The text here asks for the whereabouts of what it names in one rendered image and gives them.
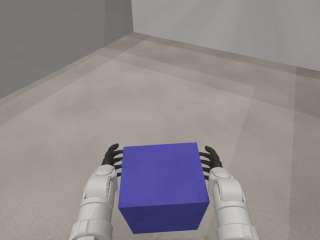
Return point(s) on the right robot hand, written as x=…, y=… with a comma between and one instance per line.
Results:
x=214, y=160

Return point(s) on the left robot forearm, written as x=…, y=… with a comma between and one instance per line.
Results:
x=97, y=203

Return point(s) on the carton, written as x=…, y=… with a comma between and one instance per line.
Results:
x=162, y=188

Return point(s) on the right robot forearm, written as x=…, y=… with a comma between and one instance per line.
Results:
x=230, y=205

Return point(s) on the left robot hand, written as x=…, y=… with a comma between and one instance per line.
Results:
x=109, y=157

